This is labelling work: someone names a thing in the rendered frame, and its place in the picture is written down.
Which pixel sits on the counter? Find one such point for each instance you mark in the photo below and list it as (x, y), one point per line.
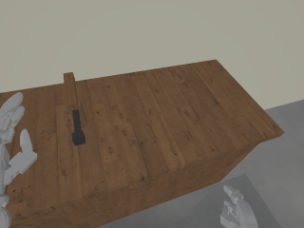
(151, 136)

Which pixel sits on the tap lever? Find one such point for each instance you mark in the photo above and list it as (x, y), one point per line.
(78, 136)

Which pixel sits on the left robot hand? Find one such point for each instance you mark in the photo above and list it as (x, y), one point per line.
(11, 112)

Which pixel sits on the right robot hand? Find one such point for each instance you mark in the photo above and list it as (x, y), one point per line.
(239, 216)

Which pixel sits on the left robot forearm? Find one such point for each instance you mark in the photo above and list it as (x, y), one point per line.
(5, 217)

